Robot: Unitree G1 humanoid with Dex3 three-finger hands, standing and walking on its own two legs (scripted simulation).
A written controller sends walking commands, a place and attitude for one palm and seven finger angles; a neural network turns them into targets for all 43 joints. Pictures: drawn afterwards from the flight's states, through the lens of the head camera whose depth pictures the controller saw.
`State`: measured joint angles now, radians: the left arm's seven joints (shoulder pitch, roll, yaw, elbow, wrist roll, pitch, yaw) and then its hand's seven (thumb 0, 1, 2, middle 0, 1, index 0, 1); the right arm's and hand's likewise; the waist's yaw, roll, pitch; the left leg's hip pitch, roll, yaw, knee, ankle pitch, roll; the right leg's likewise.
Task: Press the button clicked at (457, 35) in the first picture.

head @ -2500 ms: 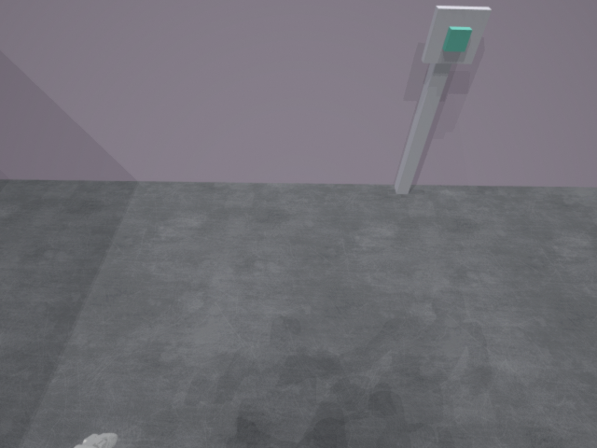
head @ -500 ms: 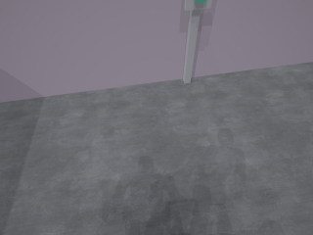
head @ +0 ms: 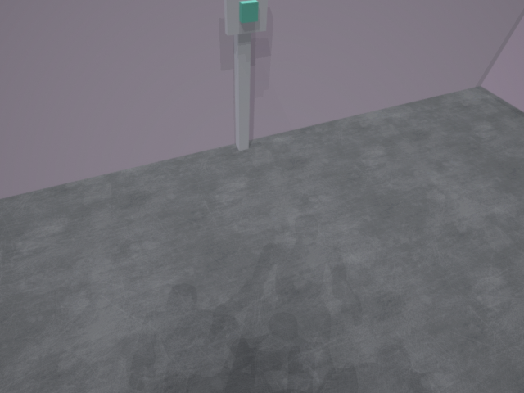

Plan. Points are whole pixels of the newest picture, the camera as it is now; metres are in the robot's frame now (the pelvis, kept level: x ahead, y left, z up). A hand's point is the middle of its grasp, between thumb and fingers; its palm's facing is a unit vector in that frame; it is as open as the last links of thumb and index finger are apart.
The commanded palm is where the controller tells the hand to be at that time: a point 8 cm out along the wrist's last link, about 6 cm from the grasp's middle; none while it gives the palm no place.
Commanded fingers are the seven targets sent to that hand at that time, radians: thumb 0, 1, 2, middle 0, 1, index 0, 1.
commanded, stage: walk to a spot facing it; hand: left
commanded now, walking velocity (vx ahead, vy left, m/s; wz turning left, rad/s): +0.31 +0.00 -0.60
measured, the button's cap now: (248, 11) +1.47 +0.20 +0.00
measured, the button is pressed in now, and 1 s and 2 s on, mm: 0 0 0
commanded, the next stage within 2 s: none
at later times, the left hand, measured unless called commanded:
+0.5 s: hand (249, 294) +0.35 +0.06 -0.18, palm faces -0.41 -0.90 -0.14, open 7.4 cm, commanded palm none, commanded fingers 0.00 0.90 0.90 -0.20 -0.30 -0.20 -0.30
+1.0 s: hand (246, 244) +0.47 +0.08 -0.18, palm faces -0.40 -0.90 -0.15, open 7.4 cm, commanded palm none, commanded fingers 0.00 0.90 0.90 -0.20 -0.30 -0.20 -0.30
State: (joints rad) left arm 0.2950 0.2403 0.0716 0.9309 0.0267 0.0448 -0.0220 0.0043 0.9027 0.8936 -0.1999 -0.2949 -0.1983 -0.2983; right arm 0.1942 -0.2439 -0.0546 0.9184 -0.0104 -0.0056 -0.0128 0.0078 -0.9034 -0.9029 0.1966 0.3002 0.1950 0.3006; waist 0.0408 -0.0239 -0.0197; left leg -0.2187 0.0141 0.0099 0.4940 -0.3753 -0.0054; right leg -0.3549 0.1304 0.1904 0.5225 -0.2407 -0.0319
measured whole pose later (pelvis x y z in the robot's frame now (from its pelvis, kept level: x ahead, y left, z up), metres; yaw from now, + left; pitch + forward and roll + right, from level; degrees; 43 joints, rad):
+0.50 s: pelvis +0.14 -0.05 -0.03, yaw -19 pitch +0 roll -1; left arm 0.03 0.22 0.05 0.91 0.03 -0.02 -0.06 0.01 0.91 0.89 -0.19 -0.29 -0.19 -0.30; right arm 0.53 -0.15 -0.02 1.12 -0.01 -0.03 -0.01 0.01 -0.90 -0.90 0.20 0.30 0.20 0.30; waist -0.07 -0.03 0.12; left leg -0.04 0.19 0.24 0.84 -0.54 -0.06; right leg -0.45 -0.02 -0.15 0.65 -0.18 -0.07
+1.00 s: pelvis +0.36 -0.08 +0.00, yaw -27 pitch -1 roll -1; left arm 0.27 0.21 0.08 1.05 0.04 0.00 -0.03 0.00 0.92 0.89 -0.19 -0.29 -0.19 -0.30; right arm 0.32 -0.13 -0.04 1.03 -0.03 -0.08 -0.01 0.00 -0.93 -0.90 0.20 0.30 0.20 0.30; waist 0.00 -0.04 -0.01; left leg -0.19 0.08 0.24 0.50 -0.30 0.03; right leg -0.49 -0.05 -0.03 1.20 -0.27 -0.02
